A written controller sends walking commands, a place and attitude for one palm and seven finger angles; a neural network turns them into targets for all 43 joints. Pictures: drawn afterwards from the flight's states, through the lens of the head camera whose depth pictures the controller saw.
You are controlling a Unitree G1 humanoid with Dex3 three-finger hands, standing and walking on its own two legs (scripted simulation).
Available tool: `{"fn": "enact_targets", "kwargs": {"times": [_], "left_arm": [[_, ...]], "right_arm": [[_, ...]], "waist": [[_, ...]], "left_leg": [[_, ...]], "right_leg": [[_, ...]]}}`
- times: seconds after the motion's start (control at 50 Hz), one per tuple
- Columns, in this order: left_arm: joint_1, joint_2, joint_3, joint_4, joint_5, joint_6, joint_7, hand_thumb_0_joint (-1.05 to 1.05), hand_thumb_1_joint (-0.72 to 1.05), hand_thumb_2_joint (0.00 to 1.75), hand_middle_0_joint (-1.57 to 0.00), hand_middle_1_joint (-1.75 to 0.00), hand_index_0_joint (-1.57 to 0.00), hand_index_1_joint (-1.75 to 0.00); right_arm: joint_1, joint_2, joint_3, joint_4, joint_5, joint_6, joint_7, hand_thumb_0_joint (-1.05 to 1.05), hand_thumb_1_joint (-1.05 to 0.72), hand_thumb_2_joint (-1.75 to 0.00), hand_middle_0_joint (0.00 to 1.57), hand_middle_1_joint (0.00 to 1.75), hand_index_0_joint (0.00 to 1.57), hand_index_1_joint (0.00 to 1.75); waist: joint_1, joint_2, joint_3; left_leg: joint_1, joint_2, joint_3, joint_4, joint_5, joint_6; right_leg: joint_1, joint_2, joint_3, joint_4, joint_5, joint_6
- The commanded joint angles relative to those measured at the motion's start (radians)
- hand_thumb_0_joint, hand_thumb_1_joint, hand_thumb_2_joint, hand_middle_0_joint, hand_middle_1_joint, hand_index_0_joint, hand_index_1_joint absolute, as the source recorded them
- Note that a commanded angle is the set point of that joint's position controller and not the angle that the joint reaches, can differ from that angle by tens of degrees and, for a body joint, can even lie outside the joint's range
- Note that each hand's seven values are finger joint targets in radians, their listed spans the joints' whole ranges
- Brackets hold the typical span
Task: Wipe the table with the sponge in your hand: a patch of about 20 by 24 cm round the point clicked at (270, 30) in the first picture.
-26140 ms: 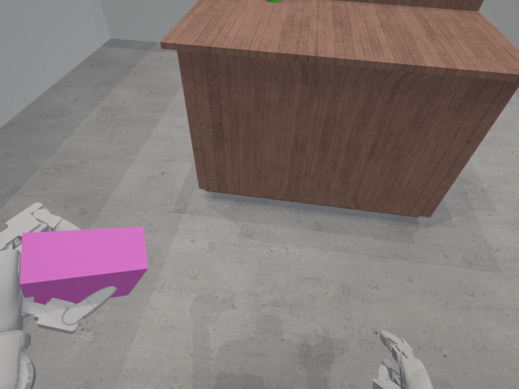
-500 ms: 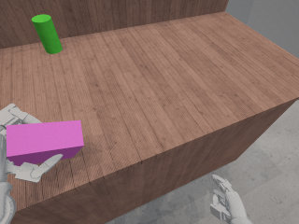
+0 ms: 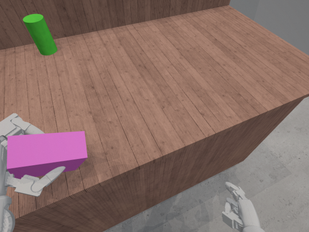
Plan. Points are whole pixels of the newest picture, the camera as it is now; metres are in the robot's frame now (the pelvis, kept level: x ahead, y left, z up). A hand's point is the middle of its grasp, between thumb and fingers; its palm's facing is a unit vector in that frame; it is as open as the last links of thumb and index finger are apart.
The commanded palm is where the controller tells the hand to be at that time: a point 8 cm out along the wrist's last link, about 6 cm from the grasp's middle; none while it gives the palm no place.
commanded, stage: turn the palm down, sponge in hand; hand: left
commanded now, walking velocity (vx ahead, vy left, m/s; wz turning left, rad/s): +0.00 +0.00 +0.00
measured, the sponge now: (58, 155) +0.23 +0.21 +0.13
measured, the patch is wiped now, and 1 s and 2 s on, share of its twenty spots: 0.00 0.00 0.00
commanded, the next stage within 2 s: none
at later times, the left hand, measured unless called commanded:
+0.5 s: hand (19, 149) +0.21 +0.25 +0.18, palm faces +0.44 -0.64 -0.63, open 9.3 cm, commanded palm +0.17 +0.27 +0.21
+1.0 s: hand (12, 137) +0.23 +0.26 +0.20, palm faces +0.35 -0.41 -0.84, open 9.3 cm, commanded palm +0.18 +0.26 +0.25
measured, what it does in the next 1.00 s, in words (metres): stands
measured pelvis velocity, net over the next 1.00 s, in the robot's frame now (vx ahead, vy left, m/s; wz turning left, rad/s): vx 0.01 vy -0.03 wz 0.02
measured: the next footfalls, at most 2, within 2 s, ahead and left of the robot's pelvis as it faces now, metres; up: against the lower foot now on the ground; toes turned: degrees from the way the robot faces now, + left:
none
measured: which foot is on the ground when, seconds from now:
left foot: down 0.00-1.00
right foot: down 0.00-1.00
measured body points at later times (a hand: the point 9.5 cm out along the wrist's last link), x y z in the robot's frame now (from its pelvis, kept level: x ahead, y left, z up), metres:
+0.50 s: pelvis +0.00 -0.03 -0.01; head -0.01 -0.06 +0.44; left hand +0.19 +0.28 +0.22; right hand +0.22 -0.24 -0.08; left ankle -0.01 +0.09 -0.74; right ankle +0.06 -0.11 -0.74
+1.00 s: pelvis +0.01 -0.03 -0.01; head +0.01 -0.08 +0.44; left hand +0.20 +0.27 +0.25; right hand +0.25 -0.25 -0.09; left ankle -0.01 +0.09 -0.74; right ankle +0.06 -0.11 -0.74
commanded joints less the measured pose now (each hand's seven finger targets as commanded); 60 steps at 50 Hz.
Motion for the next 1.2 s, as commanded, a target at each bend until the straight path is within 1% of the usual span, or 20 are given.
{"fn": "enact_targets", "kwargs": {"times": [0.0,0.02,0.04,0.06,0.08,0.1,0.12,0.14,0.2,0.28,0.32,0.34,0.38,0.44,0.5,0.6,0.74,0.84,0.88,1.18], "left_arm": [[-0.057,0.165,0.111,-0.214,-0.005,-0.068,0.025,0.0,0.1,1.3,-1.2,-1.6,-1.2,-1.6],[-0.058,0.168,0.114,-0.218,-0.005,-0.068,0.025,0.0,0.1,1.3,-1.2,-1.6,-1.2,-1.6],[-0.968,1.046,0.412,-0.575,0.023,-0.248,0.032,0.0,0.1,1.3,-1.2,-1.6,-1.2,-1.6],[-0.564,0.523,0.378,0.048,0.14,-0.015,-0.025,0.0,0.1,1.3,-1.2,-1.6,-1.2,-1.6],[-0.462,0.381,0.198,0.135,0.015,0.08,-0.053,0.0,0.1,1.3,-1.2,-1.6,-1.2,-1.6],[-0.537,0.292,0.185,-0.036,-0.037,0.104,-0.089,0.0,0.1,1.3,-1.2,-1.6,-1.2,-1.6],[-0.355,0.359,0.244,0.087,-0.07,0.168,-0.117,0.0,0.1,1.3,-1.2,-1.6,-1.2,-1.6],[-0.184,0.208,0.111,0.151,-0.079,0.246,-0.156,0.0,0.1,1.3,-1.2,-1.6,-1.2,-1.6],[-0.198,0.261,0.037,-0.056,0.018,0.295,-0.176,0.0,0.1,1.3,-1.2,-1.6,-1.2,-1.6],[-0.314,0.409,0.184,-0.105,0.068,0.239,-0.104,0.0,0.1,1.3,-1.2,-1.6,-1.2,-1.6],[-0.373,0.456,0.231,-0.15,0.076,0.185,-0.063,0.0,0.1,1.3,-1.2,-1.6,-1.2,-1.6],[-0.46,0.524,0.268,-0.188,0.092,0.185,-0.034,0.0,0.1,1.3,-1.2,-1.6,-1.2,-1.6],[-0.434,0.431,0.187,-0.055,0.126,0.198,-0.002,0.0,0.1,1.3,-1.2,-1.6,-1.2,-1.6],[-0.485,0.479,0.157,-0.069,0.178,0.273,-0.015,0.0,0.1,1.3,-1.2,-1.6,-1.2,-1.6],[-0.475,0.442,0.067,-0.024,0.191,0.348,-0.082,0.0,0.1,1.3,-1.2,-1.6,-1.2,-1.6],[-0.462,0.502,0.101,-0.061,0.219,0.37,-0.147,0.0,0.1,1.3,-1.2,-1.6,-1.2,-1.6],[-0.309,0.583,0.243,-0.173,0.246,0.381,-0.097,0.0,0.1,1.3,-1.2,-1.6,-1.2,-1.6],[-0.371,0.549,0.163,-0.147,0.296,0.471,-0.091,0.0,0.1,1.3,-1.2,-1.6,-1.2,-1.6],[-0.389,0.541,0.122,-0.122,0.325,0.492,-0.1,0.0,0.1,1.3,-1.2,-1.6,-1.2,-1.6],[-0.591,0.593,0.03,-0.115,0.53,0.654,-0.158,0.0,0.1,1.3,-1.2,-1.6,-1.2,-1.6]], "right_arm": [[-0.082,-0.125,-0.052,-0.154,0.006,-0.059,-0.01,0.0,-0.9,-0.9,0.2,0.3,0.2,0.3],[-0.08,-0.124,-0.052,-0.155,0.006,-0.061,-0.01,0.0,-0.9,-0.9,0.2,0.3,0.2,0.3],[0.175,-0.164,0.121,-0.259,0.075,-0.047,-0.092,0.0,-0.9,-0.9,0.2,0.3,0.2,0.3],[-0.03,-0.101,-0.067,-0.131,-0.052,-0.059,-0.055,0.0,-0.9,-0.9,0.2,0.3,0.2,0.3],[-0.021,-0.173,-0.053,-0.137,-0.026,-0.06,-0.004,0.0,-0.9,-0.9,0.2,0.3,0.2,0.3],[-0.06,-0.164,-0.046,-0.136,-0.019,-0.069,-0.003,0.0,-0.9,-0.9,0.2,0.3,0.2,0.3],[-0.036,-0.201,-0.07,-0.09,-0.004,-0.071,-0.012,0.0,-0.9,-0.9,0.2,0.3,0.2,0.3],[-0.133,-0.184,-0.037,-0.109,0.027,-0.066,0.006,0.0,-0.9,-0.9,0.2,0.3,0.2,0.3],[-0.16,-0.184,-0.021,-0.14,0.033,-0.049,0.014,0.0,-0.9,-0.9,0.2,0.3,0.2,0.3],[-0.172,-0.157,-0.019,-0.147,0.025,-0.04,-0.019,0.0,-0.9,-0.9,0.2,0.3,0.2,0.3],[-0.173,-0.151,-0.029,-0.136,0.017,-0.046,-0.038,0.0,-0.9,-0.9,0.2,0.3,0.2,0.3],[-0.204,-0.153,-0.016,-0.15,0.031,-0.046,-0.039,0.0,-0.9,-0.9,0.2,0.3,0.2,0.3],[-0.159,-0.13,-0.022,-0.099,0.019,-0.042,-0.049,0.0,-0.9,-0.9,0.2,0.3,0.2,0.3],[-0.203,-0.145,-0.012,-0.121,0.037,-0.027,-0.06,0.0,-0.9,-0.9,0.2,0.3,0.2,0.3],[-0.198,-0.153,-0.015,-0.109,0.035,-0.008,-0.083,0.0,-0.9,-0.9,0.2,0.3,0.2,0.3],[-0.213,-0.145,-0.018,-0.126,0.043,-0.012,-0.092,0.0,-0.9,-0.9,0.2,0.3,0.2,0.3],[-0.226,-0.135,-0.013,-0.145,0.057,-0.008,-0.076,0.0,-0.9,-0.9,0.2,0.3,0.2,0.3],[-0.247,-0.146,-0.01,-0.142,0.07,0.008,-0.083,0.0,-0.9,-0.9,0.2,0.3,0.2,0.3],[-0.2,-0.157,-0.02,-0.133,0.057,0.013,-0.093,0.0,-0.9,-0.9,0.2,0.3,0.2,0.3],[-0.325,-0.151,0.015,-0.13,0.064,0.042,-0.085,0.0,-0.9,-0.9,0.2,0.3,0.2,0.3]], "waist": [[-0.001,0.039,-0.186],[-0.001,0.034,-0.19],[-0.069,0.227,-0.232],[0.129,0.233,-0.497],[0.06,0.178,-0.39],[0.059,0.157,-0.417],[0.097,0.134,-0.399],[0.102,0.126,-0.301],[0.068,0.008,-0.176],[0.058,-0.027,-0.167],[0.07,0.003,-0.203],[0.071,0.105,-0.222],[0.067,0.117,-0.177],[0.055,0.141,-0.217],[0.057,0.057,-0.18],[0.078,-0.013,-0.221],[0.119,0.08,-0.304],[0.099,0.092,-0.239],[0.088,0.032,-0.244],[0.116,0.08,-0.265]], "left_leg": [[-0.072,0.107,-0.101,-0.104,0.091,-0.024],[-0.075,0.105,-0.099,-0.101,0.089,-0.023],[-0.268,0.095,-0.137,-0.044,0.125,0.016],[-0.001,0.029,-0.016,-0.028,0.336,-0.049],[-0.009,0.023,-0.039,-0.026,0.471,-0.109],[0.085,0.036,-0.027,-0.017,0.491,-0.115],[0.071,0.038,-0.023,-0.025,0.48,-0.1],[0.027,0.044,-0.011,-0.022,0.405,-0.094],[-0.068,0.041,-0.035,-0.072,0.161,-0.029],[-0.11,0.021,-0.045,-0.068,-0.057,-0.013],[-0.106,0.017,-0.04,-0.049,-0.062,-0.013],[-0.099,0.008,-0.033,-0.038,-0.116,-0.017],[-0.116,0.015,-0.032,-0.04,-0.069,-0.027],[-0.096,0.008,-0.017,-0.024,-0.048,-0.019],[-0.101,0.017,-0.016,-0.02,-0.02,-0.017],[-0.09,0.032,-0.021,0.017,0.063,-0.017],[-0.06,0.029,-0.015,0.02,0.229,-0.019],[-0.056,0.032,-0.024,0.0,0.201,-0.018],[-0.06,0.039,-0.033,0.0,0.201,-0.014],[-0.037,0.033,-0.067,-0.074,0.211,-0.023]], "right_leg": [[0.158,-0.092,0.112,-0.04,0.051,-0.009],[0.166,-0.094,0.115,-0.043,0.053,-0.009],[0.218,-0.003,0.067,0.102,-0.157,0.073],[0.205,-0.003,0.028,0.093,-0.03,-0.034],[0.11,0.008,-0.028,0.069,0.085,-0.047],[0.123,0.012,-0.012,0.04,0.145,-0.034],[0.17,0.0,-0.002,0.039,0.171,-0.033],[0.138,-0.003,-0.002,0.037,0.138,-0.035],[0.076,-0.004,-0.025,0.033,0.0,-0.012],[0.03,-0.003,0.011,0.024,-0.224,0.004],[0.039,-0.012,0.031,0.018,-0.249,0.008],[0.022,-0.019,0.071,0.016,-0.304,-0.001],[0.041,-0.025,0.061,0.012,-0.254,-0.008],[0.055,-0.04,0.097,-0.007,-0.269,-0.007],[0.088,-0.064,0.121,-0.047,-0.29,0.002],[0.13,-0.084,0.164,-0.052,-0.275,0.012],[0.192,-0.06,0.13,0.036,0.046,-0.001],[0.136,-0.051,0.11,0.025,0.013,0.002],[0.149,-0.058,0.098,0.026,0.03,0.009],[0.19,-0.034,0.096,0.013,-0.011,-0.016]]}}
